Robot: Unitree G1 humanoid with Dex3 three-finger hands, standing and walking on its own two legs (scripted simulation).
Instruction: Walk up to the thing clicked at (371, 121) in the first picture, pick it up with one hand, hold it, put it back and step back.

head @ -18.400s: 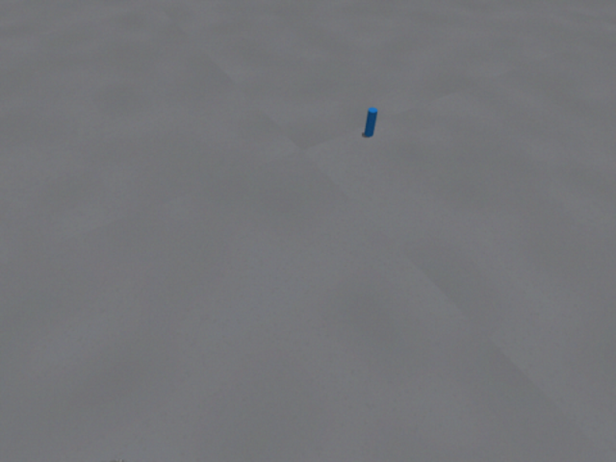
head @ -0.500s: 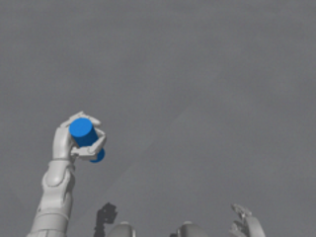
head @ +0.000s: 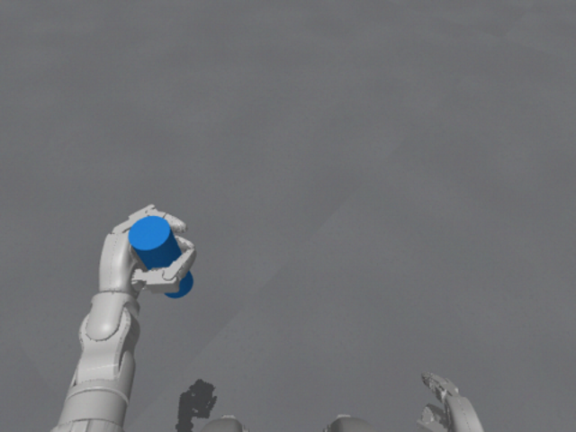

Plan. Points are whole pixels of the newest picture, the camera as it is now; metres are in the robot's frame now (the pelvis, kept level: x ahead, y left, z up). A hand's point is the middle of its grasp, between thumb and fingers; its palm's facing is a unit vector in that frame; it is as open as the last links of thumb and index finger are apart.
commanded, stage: hold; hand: left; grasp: from the side
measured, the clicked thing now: (165, 261) +0.33 +0.18 +0.03
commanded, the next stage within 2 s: none
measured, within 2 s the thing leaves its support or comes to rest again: neither
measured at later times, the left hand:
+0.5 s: hand (171, 257) +0.33 +0.16 +0.06, palm faces +0.04 -1.00 -0.01, open 6.7 cm
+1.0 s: hand (169, 254) +0.33 +0.16 +0.06, palm faces +0.03 -1.00 -0.01, open 6.7 cm
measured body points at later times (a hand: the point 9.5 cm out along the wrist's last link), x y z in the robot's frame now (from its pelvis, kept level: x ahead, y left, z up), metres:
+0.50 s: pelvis +0.00 +0.00 +0.01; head +0.04 +0.00 +0.45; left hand +0.32 +0.22 +0.06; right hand +0.13 -0.25 -0.10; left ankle +0.00 +0.12 -0.70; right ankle +0.01 -0.13 -0.70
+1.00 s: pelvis +0.00 +0.00 +0.01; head +0.04 +0.00 +0.45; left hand +0.32 +0.22 +0.06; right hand +0.13 -0.25 -0.10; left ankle +0.00 +0.12 -0.70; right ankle +0.01 -0.13 -0.70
